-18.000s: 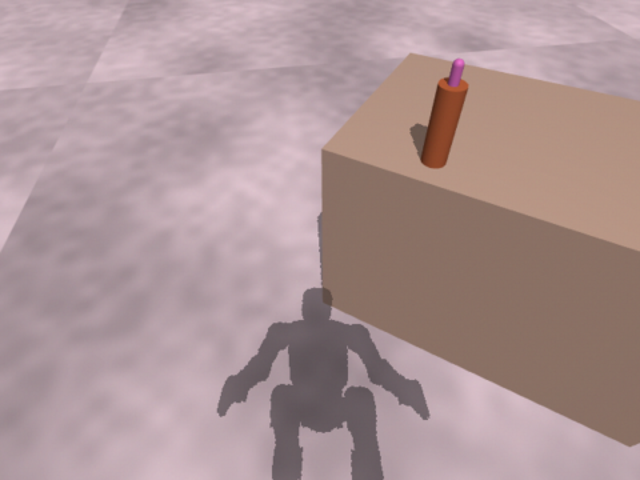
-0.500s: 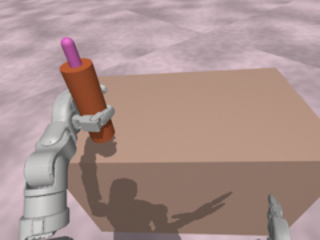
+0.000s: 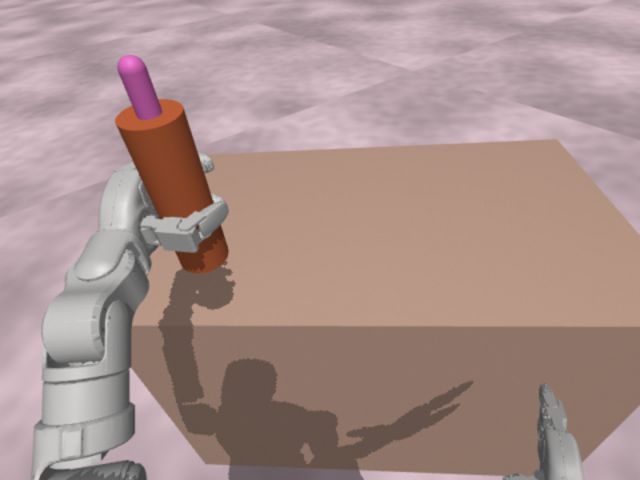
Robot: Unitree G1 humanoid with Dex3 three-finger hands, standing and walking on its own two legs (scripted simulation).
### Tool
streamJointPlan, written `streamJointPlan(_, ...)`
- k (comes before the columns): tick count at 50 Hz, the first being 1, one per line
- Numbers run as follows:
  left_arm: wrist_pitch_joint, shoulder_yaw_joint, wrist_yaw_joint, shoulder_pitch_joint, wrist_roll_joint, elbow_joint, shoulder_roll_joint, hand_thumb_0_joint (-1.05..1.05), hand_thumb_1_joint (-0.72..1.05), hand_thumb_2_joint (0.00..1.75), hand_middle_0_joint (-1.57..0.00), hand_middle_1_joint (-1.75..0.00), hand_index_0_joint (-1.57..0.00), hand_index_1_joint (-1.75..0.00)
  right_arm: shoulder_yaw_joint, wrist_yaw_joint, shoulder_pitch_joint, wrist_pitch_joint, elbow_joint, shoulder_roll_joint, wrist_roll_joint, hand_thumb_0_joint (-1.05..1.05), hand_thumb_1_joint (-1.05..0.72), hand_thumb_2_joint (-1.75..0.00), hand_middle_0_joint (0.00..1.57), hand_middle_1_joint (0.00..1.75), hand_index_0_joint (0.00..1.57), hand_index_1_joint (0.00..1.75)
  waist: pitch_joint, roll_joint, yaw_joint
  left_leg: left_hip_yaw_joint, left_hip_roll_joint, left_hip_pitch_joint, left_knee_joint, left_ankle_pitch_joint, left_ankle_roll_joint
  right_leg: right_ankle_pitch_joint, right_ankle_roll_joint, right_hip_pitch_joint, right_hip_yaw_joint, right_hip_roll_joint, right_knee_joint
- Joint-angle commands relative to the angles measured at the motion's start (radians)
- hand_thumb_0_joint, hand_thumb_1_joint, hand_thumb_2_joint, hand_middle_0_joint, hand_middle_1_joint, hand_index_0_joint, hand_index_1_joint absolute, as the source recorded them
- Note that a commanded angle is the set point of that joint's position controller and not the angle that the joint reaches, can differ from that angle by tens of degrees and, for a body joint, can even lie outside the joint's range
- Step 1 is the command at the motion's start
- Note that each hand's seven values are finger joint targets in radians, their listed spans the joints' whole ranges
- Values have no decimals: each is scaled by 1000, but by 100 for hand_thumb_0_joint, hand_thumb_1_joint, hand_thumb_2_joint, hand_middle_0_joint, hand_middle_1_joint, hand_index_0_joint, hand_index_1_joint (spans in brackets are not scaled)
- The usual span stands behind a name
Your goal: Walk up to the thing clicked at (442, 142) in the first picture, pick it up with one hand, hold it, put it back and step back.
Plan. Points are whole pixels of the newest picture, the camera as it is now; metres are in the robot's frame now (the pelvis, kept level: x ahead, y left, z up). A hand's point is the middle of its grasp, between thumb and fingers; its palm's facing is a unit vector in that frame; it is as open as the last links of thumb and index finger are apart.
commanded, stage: hold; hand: left
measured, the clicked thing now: (174, 176) +0.32 +0.17 +0.28
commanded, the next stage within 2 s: crouch in 0.48 s
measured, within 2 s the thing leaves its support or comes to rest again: neither
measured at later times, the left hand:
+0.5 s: hand (188, 219) +0.32 +0.17 +0.23, palm faces +0.14 -0.99 -0.04, open 8.2 cm
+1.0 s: hand (219, 237) +0.37 +0.17 +0.15, palm faces +0.15 -0.99 +0.01, open 8.2 cm
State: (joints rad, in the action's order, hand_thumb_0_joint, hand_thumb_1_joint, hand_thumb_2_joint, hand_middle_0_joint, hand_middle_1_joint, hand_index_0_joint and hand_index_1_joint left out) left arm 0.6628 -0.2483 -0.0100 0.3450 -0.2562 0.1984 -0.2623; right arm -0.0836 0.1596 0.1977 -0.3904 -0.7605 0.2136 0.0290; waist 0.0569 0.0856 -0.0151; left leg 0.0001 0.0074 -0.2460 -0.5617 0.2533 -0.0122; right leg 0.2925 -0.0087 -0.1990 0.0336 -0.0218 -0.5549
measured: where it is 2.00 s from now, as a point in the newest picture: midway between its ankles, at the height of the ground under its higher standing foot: outside the picture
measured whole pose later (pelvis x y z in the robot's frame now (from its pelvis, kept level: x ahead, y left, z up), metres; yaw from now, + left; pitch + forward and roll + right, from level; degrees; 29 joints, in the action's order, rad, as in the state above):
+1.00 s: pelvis -0.01 -0.01 +0.00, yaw -1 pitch -1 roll +0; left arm 0.49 -0.26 0.01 0.43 -0.19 -0.24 -0.26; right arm -0.06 0.12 0.21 -0.39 -0.73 0.21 0.03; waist 0.04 0.04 0.03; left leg 0.01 0.00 -0.30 -0.56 0.24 0.00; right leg 0.28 0.00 -0.27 0.02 -0.01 -0.57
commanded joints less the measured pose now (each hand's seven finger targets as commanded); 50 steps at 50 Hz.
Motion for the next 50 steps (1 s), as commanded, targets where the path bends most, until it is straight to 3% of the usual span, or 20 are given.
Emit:
streamJointPlan(1, -110, -117, 23, 589, -10, 262, -203, 0, 26, 131, -126, -141, -127, -142, -45, -5, -130, -53, 181, 127, 4, 0, 56, -5, 5, 5, 5, 5, 226, -43, 1, -22, -6, 156, 97, -100, 1, -134, 9, -57, 33, 32, 105)
streamJointPlan(9, -115, -145, 37, 555, 1, 296, -227, 0, 19, 128, -123, -139, -124, -140, -44, -19, -138, -40, 206, 113, 8, 0, 54, -5, 5, 5, 5, 5, 277, -52, -27, -4, 3, 151, 67, -195, -5, -202, 11, -11, 24, 27, 91)
streamJointPlan(10, -123, -152, 40, 583, 3, 358, -249, 0, 21, 128, -123, -139, -124, -140, -48, -21, -135, -38, 210, 119, 8, 0, 55, -5, 5, 5, 5, 5, 274, -20, -22, 1, 2, 156, 67, -196, -1, -205, 11, -23, 23, 28, 91)
streamJointPlan(11, -121, -154, 39, 551, 3, 306, -234, 0, 21, 127, -122, -138, -124, -139, -47, -21, -136, -35, 218, 118, 7, 0, 55, -5, 5, 5, 5, 5, 273, -43, -23, -2, 1, 150, 65, -195, -3, -201, 10, -12, 24, 29, 93)
streamJointPlan(14, -128, -150, 37, 540, 4, 353, -233, 0, 22, 129, -123, -140, -125, -141, -41, -19, -136, -29, 210, 110, 5, 0, 54, -5, 5, 5, 5, 5, 274, -42, -20, 1, 2, 152, 68, -180, -4, -194, 8, -16, 19, 27, 99)
streamJointPlan(19, -127, -112, 24, 486, 2, 344, -198, 0, 17, 127, -123, -139, -124, -140, -33, -16, -145, -34, 180, 107, 2, 0, 54, -6, 5, 5, 5, 5, 237, -30, -7, 4, 5, 140, 69, -158, -8, -179, 8, -39, 17, 26, 99)
streamJointPlan(21, -134, -130, 21, 490, 0, 345, -216, 0, 15, 126, -123, -139, -124, -140, -44, -11, -137, -33, 170, 117, 1, 0, 54, -6, 5, 5, 5, 5, 246, -43, -2, 3, 6, 147, 64, -166, -10, -188, 6, -39, 15, 25, 100)
streamJointPlan(24, -142, -101, 20, 516, -3, 421, -201, 0, 16, 126, -124, -139, -125, -140, -45, -8, -142, -40, 188, 121, -2, 0, 54, -5, 5, 5, 5, 5, 262, -7, 10, -7, -3, 180, 72, -161, -1, -181, 8, -53, 26, 33, 91)
streamJointPlan(28, -146, -131, 22, 559, -9, 457, -245, 0, 17, 128, -123, -140, -125, -141, -44, 3, -124, -50, 161, 119, -4, 0, 55, -5, 5, 5, 5, 5, 234, 10, 16, -13, -6, 178, 79, -136, 1, -161, 8, -71, 29, 36, 91)
streamJointPlan(31, -128, -101, 13, 514, -20, 390, -193, 0, 24, 128, -123, -138, -125, -138, -31, 8, -143, -62, 135, 100, -4, 0, 57, -5, 5, 5, 5, 5, 208, -11, 12, -10, 1, 148, 80, -116, -5, -148, 6, -66, 26, 31, 98)
streamJointPlan(32, -128, -133, 12, 544, -24, 366, -223, 0, 22, 128, -124, -140, -126, -140, -46, 7, -129, -66, 132, 119, -5, 0, 57, -5, 5, 5, 5, 5, 215, -24, 20, -12, -2, 152, 80, -110, -5, -147, 5, -66, 25, 32, 99)
streamJointPlan(33, -114, -106, 9, 509, -14, 278, -198, 0, 21, 128, -126, -141, -128, -141, -37, 8, -147, -64, 144, 113, -3, 0, 57, -5, 5, 5, 5, 5, 209, -25, 19, -10, 2, 146, 82, -120, -5, -154, 7, -68, 26, 31, 101)
streamJointPlan(34, -116, -112, 5, 553, -18, 291, -208, 0, 23, 128, -126, -141, -128, -141, -42, 6, -137, -62, 139, 118, -3, 0, 57, -5, 5, 5, 5, 5, 198, -52, 22, -8, 4, 140, 80, -112, -8, -148, 4, -70, 25, 30, 107)
streamJointPlan(36, -108, -124, 4, 563, -16, 172, -211, 0, 22, 129, -125, -141, -128, -141, -32, 2, -133, -60, 132, 113, -2, 0, 58, -4, 5, 5, 5, 5, 170, -83, 22, -7, 6, 124, 86, -81, -11, -122, 1, -77, 23, 28, 118)
streamJointPlan(39, -115, -97, -2, 559, -8, -3, -173, 0, 25, 130, -125, -140, -128, -140, -26, -7, -153, -58, 117, 115, 3, 0, 58, -4, 5, 5, 5, 5, 131, -121, 21, -6, 9, 91, 95, -42, -14, -90, 3, -107, 20, 25, 125)
streamJointPlan(40, -122, -77, -7, 536, -5, -85, -152, 0, 26, 129, -126, -140, -128, -140, -25, -9, -159, -59, 140, 119, 3, 0, 59, -4, 5, 5, 5, 5, 134, -157, 24, -3, 12, 80, 91, -46, -19, -92, 0, -95, 15, 20, 132)
streamJointPlan(42, -159, -87, -2, 556, 9, -129, -182, 0, 24, 128, -126, -140, -129, -139, -29, -17, -149, -59, 145, 131, 3, 0, 59, -4, 5, 5, 5, 5, 156, -158, 18, 1, 15, 74, 86, -48, -20, -93, 0, -96, 10, 15, 126)
streamJointPlan(45, -250, -99, 12, 614, 34, -119, -217, 0, 25, 125, -123, -137, -127, -136, -13, -33, -112, -54, 183, 112, -1, 0, 59, -4, 5, 5, 5, 5, 237, -112, 10, 1, 9, 100, 76, -91, -13, -129, 6, -82, 12, 17, 102)
streamJointPlan(48, -370, -150, 30, 690, 51, -64, -302, 0, 32, 127, -123, -138, -127, -136, -22, -40, -108, -51, 202, 119, -3, 0, 59, -4, 5, 5, 5, 5, 303, -50, 2, 2, 11, 108, 58, -129, -9, -163, 7, -58, 1, 16, 89)
streamJointPlan(50, -444, -153, 34, 685, 60, -42, -323, 0, 35, 129, -122, -138, -125, -137, -31, -38, -125, -59, 212, 123, -6, 0, 59, -4, 5, 5, 5, 5, 344, -21, 19, 3, 9, 123, 42, -149, -9, -187, 6, -54, -12, 13, 82)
